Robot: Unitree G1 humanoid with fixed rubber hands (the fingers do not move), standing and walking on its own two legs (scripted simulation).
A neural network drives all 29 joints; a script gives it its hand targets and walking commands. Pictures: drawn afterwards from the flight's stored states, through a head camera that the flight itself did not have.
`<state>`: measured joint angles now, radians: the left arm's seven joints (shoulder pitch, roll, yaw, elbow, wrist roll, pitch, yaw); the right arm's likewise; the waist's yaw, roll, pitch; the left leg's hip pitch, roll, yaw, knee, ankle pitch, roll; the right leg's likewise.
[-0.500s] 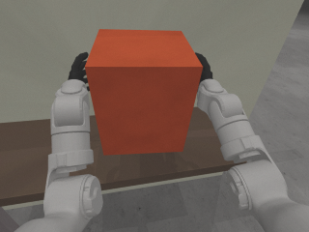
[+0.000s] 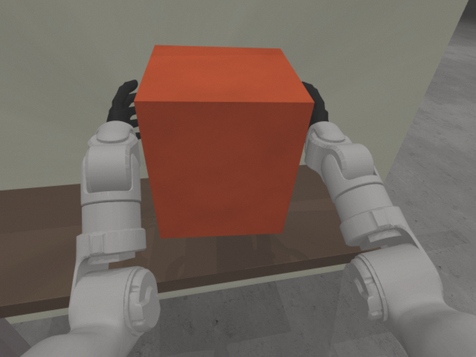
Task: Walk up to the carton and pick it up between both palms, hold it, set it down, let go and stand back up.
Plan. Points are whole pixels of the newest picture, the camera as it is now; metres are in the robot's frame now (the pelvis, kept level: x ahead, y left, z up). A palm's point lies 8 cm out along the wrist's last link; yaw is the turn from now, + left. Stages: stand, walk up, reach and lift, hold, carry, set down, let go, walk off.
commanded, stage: hold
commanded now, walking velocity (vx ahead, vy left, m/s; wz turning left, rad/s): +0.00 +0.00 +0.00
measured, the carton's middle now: (220, 142) +0.39 +0.01 +0.22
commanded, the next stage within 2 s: none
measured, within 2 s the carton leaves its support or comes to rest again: neither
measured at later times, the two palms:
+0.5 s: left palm (121, 129) +0.37 +0.16 +0.26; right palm (314, 127) +0.37 -0.14 +0.26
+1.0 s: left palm (123, 132) +0.37 +0.16 +0.25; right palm (314, 130) +0.37 -0.14 +0.25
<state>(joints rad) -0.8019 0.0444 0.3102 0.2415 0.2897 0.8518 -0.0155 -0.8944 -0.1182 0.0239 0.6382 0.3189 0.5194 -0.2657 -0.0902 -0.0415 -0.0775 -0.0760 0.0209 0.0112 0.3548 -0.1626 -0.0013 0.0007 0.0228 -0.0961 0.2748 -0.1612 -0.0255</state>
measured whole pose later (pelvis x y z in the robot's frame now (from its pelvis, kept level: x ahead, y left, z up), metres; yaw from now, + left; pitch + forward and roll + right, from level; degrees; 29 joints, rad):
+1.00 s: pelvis +0.00 +0.00 +0.00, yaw +0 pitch -6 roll -1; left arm -0.78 0.04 0.31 0.21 0.28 0.85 -0.02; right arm -0.88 -0.12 0.03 0.60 0.33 0.53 -0.28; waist -0.09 -0.04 -0.08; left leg -0.08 0.02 0.01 0.36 -0.17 0.00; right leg 0.00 0.03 -0.10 0.27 -0.16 -0.03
